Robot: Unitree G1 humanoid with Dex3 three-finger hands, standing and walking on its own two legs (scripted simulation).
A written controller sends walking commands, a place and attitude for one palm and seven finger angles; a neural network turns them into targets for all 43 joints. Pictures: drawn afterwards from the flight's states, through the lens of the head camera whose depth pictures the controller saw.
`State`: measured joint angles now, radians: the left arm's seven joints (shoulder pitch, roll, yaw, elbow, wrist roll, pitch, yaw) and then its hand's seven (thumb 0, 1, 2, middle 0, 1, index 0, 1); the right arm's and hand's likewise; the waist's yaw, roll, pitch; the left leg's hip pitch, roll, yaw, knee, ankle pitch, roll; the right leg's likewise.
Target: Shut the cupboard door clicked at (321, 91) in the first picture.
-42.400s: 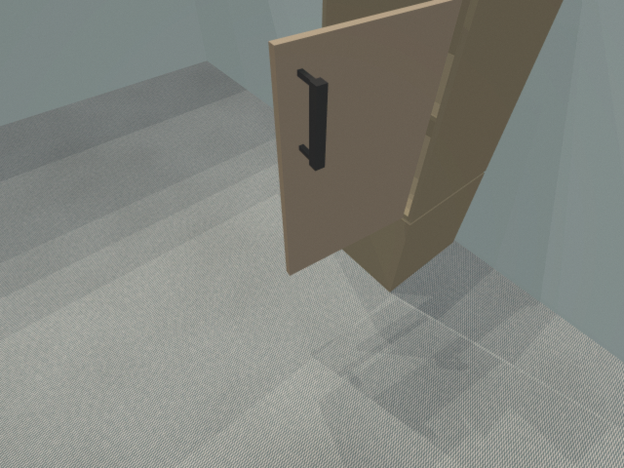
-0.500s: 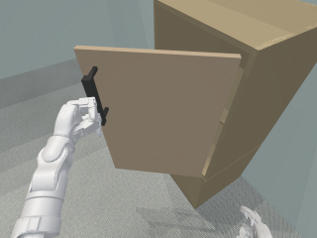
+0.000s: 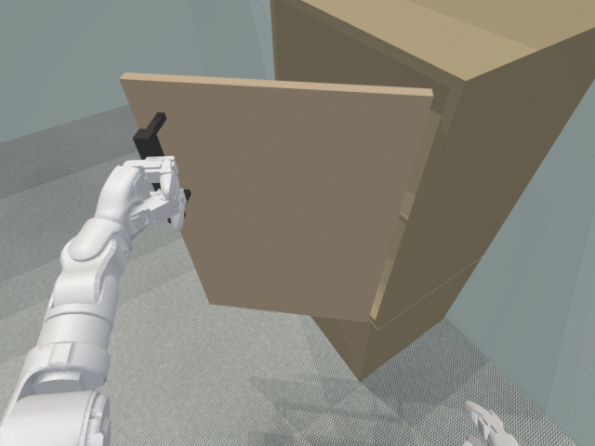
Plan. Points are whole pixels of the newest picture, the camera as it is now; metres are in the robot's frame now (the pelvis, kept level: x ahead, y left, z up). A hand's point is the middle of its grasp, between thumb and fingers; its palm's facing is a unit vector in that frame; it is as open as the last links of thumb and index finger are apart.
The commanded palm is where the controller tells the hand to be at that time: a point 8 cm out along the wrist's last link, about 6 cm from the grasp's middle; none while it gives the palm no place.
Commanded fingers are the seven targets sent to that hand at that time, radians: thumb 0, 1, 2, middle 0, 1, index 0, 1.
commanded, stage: push the door shut along its arc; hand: left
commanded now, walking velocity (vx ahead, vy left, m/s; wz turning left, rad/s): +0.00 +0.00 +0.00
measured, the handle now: (168, 171) +0.47 +0.20 +0.13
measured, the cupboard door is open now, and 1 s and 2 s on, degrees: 49 34 20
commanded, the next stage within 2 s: pull the fist back off the door in 1.44 s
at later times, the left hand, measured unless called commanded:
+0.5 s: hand (208, 173) +0.45 +0.14 +0.14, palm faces -0.30 -0.95 -0.02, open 3.1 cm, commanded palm +0.45 +0.19 +0.14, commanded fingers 0.00 0.90 0.90 -1.30 -1.50 -1.30 -1.50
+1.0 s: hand (245, 149) +0.50 +0.09 +0.14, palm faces -0.40 -0.92 -0.01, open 3.1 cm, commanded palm +0.51 +0.15 +0.14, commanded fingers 0.00 0.90 0.90 -1.30 -1.50 -1.30 -1.50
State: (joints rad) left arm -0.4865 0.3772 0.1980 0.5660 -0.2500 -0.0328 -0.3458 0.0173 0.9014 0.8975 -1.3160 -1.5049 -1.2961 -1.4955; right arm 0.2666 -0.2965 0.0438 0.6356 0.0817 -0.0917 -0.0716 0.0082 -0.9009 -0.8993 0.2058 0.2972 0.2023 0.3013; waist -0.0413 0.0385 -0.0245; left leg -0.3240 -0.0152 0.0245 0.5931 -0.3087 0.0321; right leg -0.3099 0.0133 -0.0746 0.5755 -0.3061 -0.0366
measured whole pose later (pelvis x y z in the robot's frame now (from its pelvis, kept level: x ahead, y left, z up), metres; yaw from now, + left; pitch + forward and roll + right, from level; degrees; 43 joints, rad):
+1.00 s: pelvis +0.01 +0.01 -0.01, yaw -2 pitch +12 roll -1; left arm -1.02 0.43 0.23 1.17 -0.17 -0.20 -0.47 0.01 0.89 0.91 -1.30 -1.50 -1.29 -1.50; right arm 0.39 -0.30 0.02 0.71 0.03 -0.05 -0.05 0.00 -0.90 -0.90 0.21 0.30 0.20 0.30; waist -0.16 0.03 -0.06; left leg -0.56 -0.01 0.06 0.72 -0.37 0.05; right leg -0.56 0.02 -0.04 0.70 -0.35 -0.02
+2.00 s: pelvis +0.02 -0.01 -0.01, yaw -4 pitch +13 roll -1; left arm -0.96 0.28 0.32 1.09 -0.08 -0.26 -0.02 0.02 0.90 0.90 -1.30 -1.50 -1.29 -1.50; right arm 0.45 -0.25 0.00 0.69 0.01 -0.04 0.04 0.00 -0.90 -0.90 0.21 0.30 0.20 0.30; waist -0.15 0.06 -0.10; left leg -0.53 0.03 0.07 0.68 -0.37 0.02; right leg -0.53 0.06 -0.03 0.65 -0.34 -0.05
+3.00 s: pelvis +0.00 +0.01 +0.00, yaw -2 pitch +0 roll -1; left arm -0.28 0.21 0.12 0.24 -0.21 -0.01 -0.12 0.02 0.90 0.90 -1.30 -1.50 -1.29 -1.49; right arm 0.26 -0.28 0.01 0.62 0.09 -0.06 -0.04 0.01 -0.90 -0.90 0.20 0.30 0.20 0.30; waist 0.00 0.05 -0.06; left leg -0.25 -0.01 0.05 0.56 -0.31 0.04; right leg -0.25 0.02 -0.04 0.53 -0.29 -0.03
